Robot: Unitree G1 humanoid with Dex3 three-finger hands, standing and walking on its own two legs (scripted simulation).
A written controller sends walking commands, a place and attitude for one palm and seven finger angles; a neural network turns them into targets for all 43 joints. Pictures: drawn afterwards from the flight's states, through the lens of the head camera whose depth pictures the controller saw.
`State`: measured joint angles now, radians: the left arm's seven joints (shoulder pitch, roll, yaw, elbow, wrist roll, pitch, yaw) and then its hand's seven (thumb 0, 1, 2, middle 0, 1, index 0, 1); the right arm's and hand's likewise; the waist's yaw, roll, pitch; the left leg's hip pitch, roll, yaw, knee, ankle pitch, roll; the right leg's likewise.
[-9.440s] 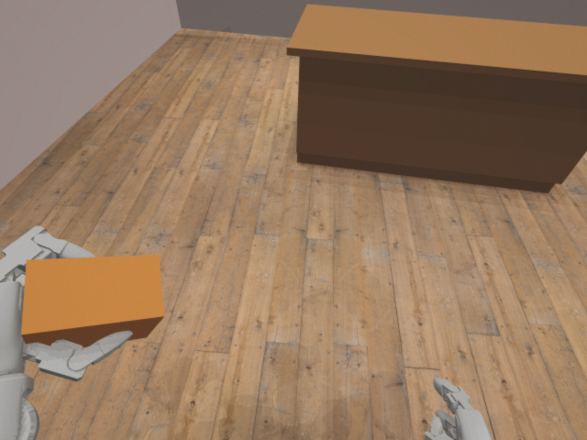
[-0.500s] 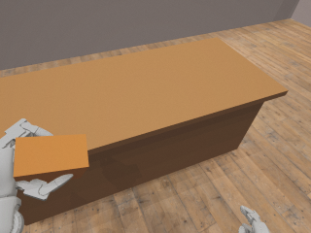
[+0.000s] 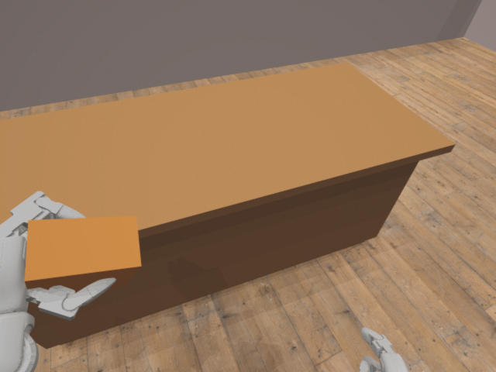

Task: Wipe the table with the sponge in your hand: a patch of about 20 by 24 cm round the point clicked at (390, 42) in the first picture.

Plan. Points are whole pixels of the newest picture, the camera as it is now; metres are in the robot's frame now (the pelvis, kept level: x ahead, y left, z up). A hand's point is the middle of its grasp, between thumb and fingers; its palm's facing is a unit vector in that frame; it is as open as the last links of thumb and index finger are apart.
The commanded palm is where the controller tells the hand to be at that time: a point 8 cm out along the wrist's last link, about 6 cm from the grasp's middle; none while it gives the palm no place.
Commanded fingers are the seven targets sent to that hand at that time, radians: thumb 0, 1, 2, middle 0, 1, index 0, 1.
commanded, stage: come to a stop and stand still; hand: left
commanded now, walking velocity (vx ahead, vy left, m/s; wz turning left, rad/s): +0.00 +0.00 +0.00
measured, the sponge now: (99, 256) +0.22 +0.21 +0.14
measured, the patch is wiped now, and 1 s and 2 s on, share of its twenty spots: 0.00 0.00 0.00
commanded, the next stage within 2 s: look again from close up in 0.04 s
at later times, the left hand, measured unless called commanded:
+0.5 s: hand (61, 245) +0.24 +0.28 +0.12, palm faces +0.25 -0.88 -0.41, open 10.1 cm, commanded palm +0.20 +0.32 +0.18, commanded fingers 0.00 0.10 1.30 -1.20 -1.60 -1.20 -1.60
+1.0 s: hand (27, 202) +0.29 +0.34 +0.16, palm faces +0.41 -0.84 -0.35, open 10.1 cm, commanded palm +0.23 +0.36 +0.18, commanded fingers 0.00 0.10 1.30 -1.20 -1.60 -1.20 -1.60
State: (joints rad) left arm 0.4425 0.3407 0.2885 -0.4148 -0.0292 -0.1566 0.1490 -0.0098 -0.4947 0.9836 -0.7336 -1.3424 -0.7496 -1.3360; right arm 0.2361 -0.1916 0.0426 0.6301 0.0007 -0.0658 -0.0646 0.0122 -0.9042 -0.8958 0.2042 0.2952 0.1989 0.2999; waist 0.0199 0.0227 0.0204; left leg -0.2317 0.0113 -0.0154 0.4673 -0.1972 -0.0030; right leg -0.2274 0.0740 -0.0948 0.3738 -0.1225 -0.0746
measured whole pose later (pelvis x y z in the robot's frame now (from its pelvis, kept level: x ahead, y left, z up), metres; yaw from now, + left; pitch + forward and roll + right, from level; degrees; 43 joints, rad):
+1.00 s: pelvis +0.07 +0.08 -0.01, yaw +1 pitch -2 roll -3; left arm 0.37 0.35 0.36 -0.46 -0.03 -0.21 0.09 -0.01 -0.50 0.99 -0.74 -1.34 -0.76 -1.33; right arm 0.23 -0.20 0.03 0.55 0.00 -0.10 0.00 0.01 -0.90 -0.90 0.20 0.30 0.20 0.30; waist 0.04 0.00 0.05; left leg -0.21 -0.06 0.03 0.64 -0.39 0.10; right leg -0.21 -0.01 -0.07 0.57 -0.32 0.00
